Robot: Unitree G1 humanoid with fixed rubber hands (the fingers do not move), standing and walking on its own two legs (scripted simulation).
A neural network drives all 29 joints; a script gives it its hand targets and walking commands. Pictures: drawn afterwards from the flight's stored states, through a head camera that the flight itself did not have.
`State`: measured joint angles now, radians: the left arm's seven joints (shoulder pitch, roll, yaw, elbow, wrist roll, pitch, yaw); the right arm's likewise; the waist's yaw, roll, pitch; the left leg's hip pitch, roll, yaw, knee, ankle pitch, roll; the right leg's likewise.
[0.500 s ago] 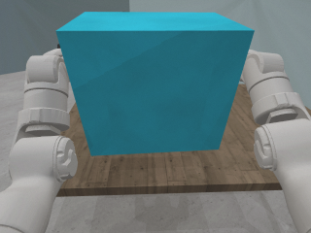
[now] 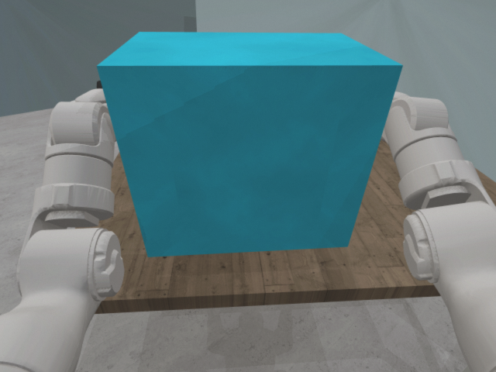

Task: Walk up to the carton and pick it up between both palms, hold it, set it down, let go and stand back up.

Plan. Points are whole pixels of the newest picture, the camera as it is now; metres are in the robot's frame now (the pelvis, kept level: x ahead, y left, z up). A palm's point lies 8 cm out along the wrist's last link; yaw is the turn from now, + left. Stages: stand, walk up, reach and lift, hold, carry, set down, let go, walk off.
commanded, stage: hold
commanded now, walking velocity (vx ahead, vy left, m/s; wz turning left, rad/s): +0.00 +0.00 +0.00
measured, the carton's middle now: (246, 142) +0.33 -0.01 +0.29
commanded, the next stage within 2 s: none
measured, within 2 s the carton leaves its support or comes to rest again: neither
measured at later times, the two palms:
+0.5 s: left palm (113, 103) +0.39 +0.19 +0.32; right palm (359, 107) +0.39 -0.19 +0.32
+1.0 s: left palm (108, 103) +0.37 +0.19 +0.33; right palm (369, 106) +0.36 -0.19 +0.34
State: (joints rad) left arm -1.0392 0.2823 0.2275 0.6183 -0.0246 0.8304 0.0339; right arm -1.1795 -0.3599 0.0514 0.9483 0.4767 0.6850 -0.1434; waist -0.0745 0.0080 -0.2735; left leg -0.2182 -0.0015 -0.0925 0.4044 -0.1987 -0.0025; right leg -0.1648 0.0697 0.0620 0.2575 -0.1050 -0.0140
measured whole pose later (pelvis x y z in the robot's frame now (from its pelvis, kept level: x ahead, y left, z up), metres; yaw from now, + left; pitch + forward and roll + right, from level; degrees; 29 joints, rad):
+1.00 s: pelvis +0.00 +0.00 +0.00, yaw +0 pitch -1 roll -2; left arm -1.04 0.29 0.25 0.62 0.01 0.85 -0.03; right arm -1.18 -0.35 0.05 0.94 0.47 0.72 -0.16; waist -0.08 0.00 -0.27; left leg -0.18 0.00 -0.10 0.40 -0.20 -0.01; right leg -0.12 0.07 0.06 0.25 -0.11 -0.02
